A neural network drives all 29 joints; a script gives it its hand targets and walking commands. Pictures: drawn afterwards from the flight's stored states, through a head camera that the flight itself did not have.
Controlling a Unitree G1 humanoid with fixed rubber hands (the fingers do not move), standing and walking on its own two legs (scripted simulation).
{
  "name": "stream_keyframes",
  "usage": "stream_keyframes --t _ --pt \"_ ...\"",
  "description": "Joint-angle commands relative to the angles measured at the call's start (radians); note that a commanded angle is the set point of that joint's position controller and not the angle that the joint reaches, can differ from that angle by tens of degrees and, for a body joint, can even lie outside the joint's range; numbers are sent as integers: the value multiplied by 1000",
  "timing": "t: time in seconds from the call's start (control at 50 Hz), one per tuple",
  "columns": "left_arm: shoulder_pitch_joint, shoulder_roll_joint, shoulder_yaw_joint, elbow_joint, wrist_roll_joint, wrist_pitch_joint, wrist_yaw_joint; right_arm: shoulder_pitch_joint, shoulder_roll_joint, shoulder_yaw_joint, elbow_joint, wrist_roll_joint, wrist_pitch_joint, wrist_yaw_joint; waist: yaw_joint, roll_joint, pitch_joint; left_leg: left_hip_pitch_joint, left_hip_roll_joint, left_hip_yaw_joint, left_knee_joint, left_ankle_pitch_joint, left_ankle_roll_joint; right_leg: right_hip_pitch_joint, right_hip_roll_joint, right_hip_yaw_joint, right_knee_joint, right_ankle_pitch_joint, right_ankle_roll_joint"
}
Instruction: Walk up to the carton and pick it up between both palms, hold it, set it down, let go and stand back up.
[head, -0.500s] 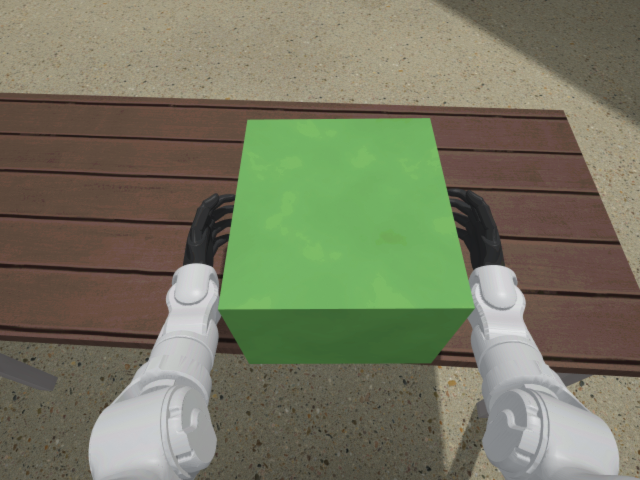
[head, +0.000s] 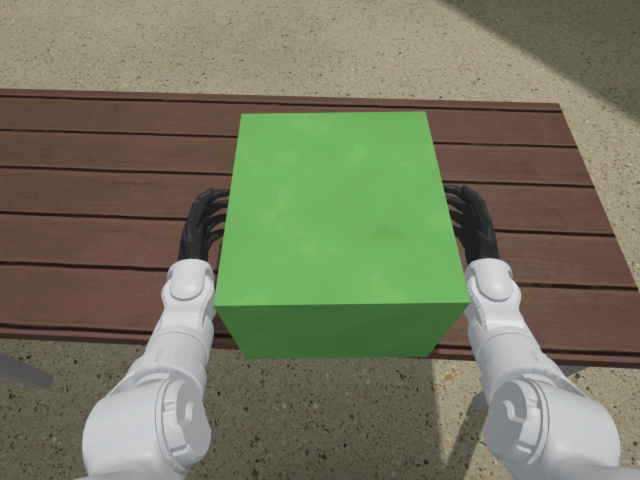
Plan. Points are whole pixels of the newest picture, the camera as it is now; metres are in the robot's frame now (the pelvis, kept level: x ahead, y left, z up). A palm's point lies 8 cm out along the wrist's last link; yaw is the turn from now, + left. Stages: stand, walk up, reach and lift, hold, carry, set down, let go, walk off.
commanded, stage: set down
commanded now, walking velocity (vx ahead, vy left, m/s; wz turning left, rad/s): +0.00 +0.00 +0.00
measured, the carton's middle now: (334, 236) +0.46 -0.01 -0.03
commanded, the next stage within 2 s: none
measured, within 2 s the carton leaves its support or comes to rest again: neither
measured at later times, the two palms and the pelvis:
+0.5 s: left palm (197, 250) +0.43 +0.18 +0.00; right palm (475, 243) +0.43 -0.21 +0.00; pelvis +0.00 +0.00 -0.02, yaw -1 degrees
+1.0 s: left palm (161, 220) +0.44 +0.21 +0.06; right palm (532, 207) +0.44 -0.26 +0.06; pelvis -0.04 -0.02 -0.04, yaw -1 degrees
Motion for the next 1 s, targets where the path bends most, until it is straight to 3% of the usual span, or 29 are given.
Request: stream_keyframes --t 0.0,0.1,0.18,0.3,0.38,0.42,0.46,0.54,0.58,0.7,0.78,0.84,0.98 --pt "-384 -87 -177 -3 -51 -37 19 -334 120 225 94 52 44 36 12 16 -428 46 -9 47 22 181 -7 208 11 -15 43 130 -6" --pt "-384 48 -265 85 -181 -53 56 -374 -25 347 145 233 55 -4 35 16 -472 -17 -7 29 77 184 -9 159 14 6 90 126 -10" --pt "-400 125 -323 130 -288 -74 77 -417 -117 446 147 376 42 -35 45 20 -596 -25 -15 19 144 270 -27 135 24 19 144 211 -7" --pt "-454 197 -385 183 -403 -123 67 -490 -271 521 181 530 -37 -60 14 36 -837 18 -23 6 270 501 -76 102 44 5 250 461 5" --pt "-457 211 -408 216 -440 -148 44 -512 -339 579 223 588 -92 -58 13 19 -869 -1 -21 1 323 559 -88 92 48 3 303 584 23" --pt "-476 223 -422 243 -453 -153 32 -524 -355 600 276 608 -100 -53 11 18 -833 -26 -21 4 331 528 -87 72 52 -5 311 550 23" --pt "-478 247 -428 255 -479 -151 25 -539 -389 639 291 640 -96 -44 21 -18 -804 -67 -23 4 335 470 -76 57 50 4 315 508 33" --pt "-541 292 -498 299 -553 -130 18 -610 -431 700 331 719 -53 -12 35 -47 -748 -142 -17 -3 336 310 -52 -43 53 6 316 289 32" --pt "-563 295 -545 305 -597 -113 19 -631 -464 727 352 766 -33 2 36 -36 -762 -119 -13 -5 354 328 -57 -110 65 -3 327 254 25" --pt "-651 361 -607 191 -671 -68 12 -695 -515 780 247 864 12 29 46 -11 -927 -105 -19 17 382 364 -68 -111 80 -4 346 299 29" --pt "-680 406 -618 143 -688 -22 -1 -714 -530 806 166 886 65 41 60 -53 -933 -199 -33 27 360 269 -42 -15 67 15 356 295 52" --pt "-699 419 -633 121 -691 23 -9 -728 -542 796 169 898 110 48 65 -44 -903 -225 -37 26 335 208 -31 4 56 19 350 247 61" --pt "-737 442 -665 148 -697 116 -21 -736 -590 753 197 873 197 49 28 -59 -791 -220 -34 12 285 94 -11 -1 45 14 301 123 61"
